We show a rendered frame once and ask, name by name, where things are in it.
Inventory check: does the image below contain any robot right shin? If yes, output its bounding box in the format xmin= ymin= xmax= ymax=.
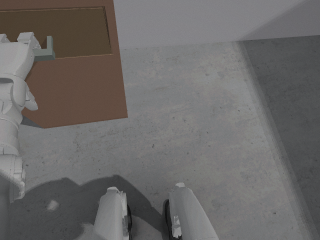
xmin=170 ymin=182 xmax=192 ymax=237

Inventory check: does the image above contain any robot left upper arm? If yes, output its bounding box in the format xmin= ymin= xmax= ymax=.
xmin=0 ymin=154 xmax=26 ymax=240

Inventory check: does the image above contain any robot left hand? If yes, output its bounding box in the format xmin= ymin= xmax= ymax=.
xmin=0 ymin=32 xmax=42 ymax=111

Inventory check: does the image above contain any robot left shin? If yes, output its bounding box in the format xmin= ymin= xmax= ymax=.
xmin=100 ymin=187 xmax=129 ymax=240

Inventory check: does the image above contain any robot left forearm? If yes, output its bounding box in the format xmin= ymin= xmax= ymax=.
xmin=0 ymin=73 xmax=27 ymax=156

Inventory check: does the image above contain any robot shin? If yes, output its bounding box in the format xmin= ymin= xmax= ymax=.
xmin=100 ymin=187 xmax=129 ymax=240
xmin=170 ymin=182 xmax=192 ymax=237

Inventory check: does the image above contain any drawer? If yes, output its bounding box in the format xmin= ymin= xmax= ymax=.
xmin=0 ymin=6 xmax=111 ymax=58

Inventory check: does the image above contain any cabinet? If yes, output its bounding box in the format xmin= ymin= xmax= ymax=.
xmin=0 ymin=0 xmax=128 ymax=129

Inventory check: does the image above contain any handle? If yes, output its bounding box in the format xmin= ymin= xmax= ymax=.
xmin=32 ymin=36 xmax=56 ymax=62

